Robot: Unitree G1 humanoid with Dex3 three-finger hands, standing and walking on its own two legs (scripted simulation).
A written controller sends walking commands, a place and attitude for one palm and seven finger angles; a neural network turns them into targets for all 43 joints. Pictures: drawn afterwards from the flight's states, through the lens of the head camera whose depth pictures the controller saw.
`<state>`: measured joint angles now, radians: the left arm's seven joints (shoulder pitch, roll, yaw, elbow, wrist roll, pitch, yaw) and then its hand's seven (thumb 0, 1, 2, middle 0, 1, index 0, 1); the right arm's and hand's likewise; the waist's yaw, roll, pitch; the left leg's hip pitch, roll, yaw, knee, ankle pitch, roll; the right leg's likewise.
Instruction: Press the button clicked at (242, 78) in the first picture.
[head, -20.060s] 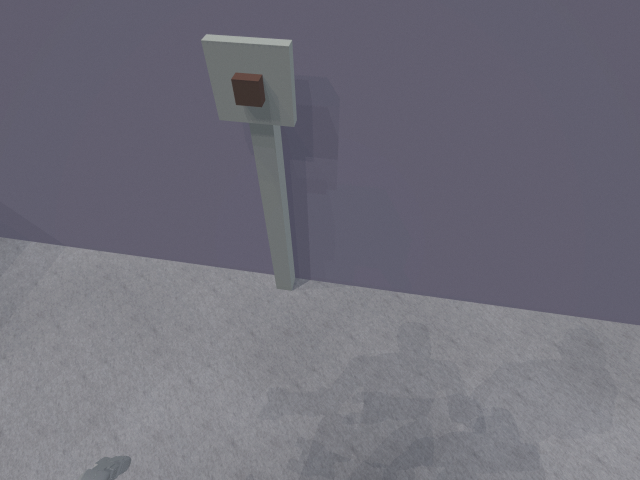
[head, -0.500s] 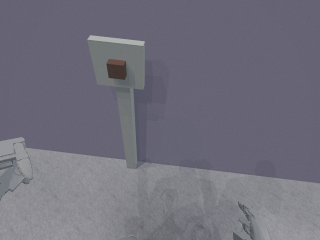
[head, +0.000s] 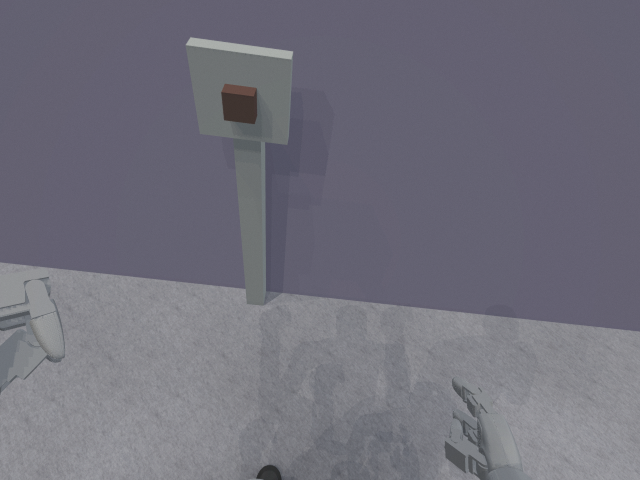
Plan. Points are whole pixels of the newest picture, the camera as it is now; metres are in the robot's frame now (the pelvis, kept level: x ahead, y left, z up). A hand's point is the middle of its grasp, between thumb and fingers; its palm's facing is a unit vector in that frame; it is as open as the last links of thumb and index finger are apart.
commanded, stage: stop stepping back and stand still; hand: left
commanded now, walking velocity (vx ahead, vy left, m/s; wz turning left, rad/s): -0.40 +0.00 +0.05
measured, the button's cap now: (240, 103) +0.71 +0.22 +0.06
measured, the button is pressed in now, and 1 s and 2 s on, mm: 0 0 0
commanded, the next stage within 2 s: let the arm hang, fingers relaxed in 1.38 s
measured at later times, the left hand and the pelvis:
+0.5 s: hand (21, 477) +0.10 +0.23 +0.16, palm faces +0.30 -0.85 -0.44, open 3.1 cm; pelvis -0.10 +0.00 +0.00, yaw -1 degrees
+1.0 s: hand out of the picture +0.10 +0.24 +0.16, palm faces +0.37 -0.80 -0.47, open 3.1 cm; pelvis -0.09 +0.01 -0.01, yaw +1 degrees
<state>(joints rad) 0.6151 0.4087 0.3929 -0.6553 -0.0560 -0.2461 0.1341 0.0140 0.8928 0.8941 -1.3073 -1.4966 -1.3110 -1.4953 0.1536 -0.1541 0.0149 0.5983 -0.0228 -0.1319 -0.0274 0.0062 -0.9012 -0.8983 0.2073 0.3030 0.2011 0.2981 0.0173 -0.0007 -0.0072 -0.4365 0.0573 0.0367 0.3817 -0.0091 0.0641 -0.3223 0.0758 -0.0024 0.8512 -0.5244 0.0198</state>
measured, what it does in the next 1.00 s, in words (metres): steps on the spot: right foot, then left foot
